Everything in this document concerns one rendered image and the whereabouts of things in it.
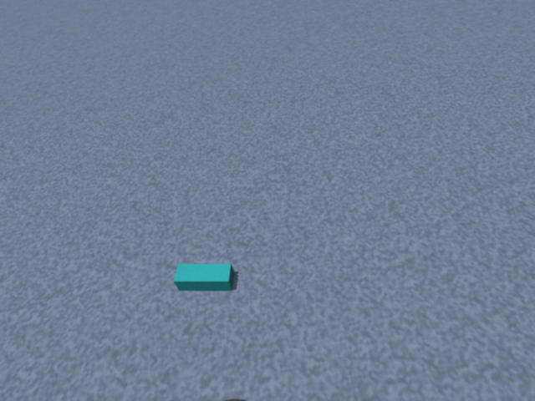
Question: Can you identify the carton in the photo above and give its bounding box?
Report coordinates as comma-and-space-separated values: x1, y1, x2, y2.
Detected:
174, 264, 235, 291

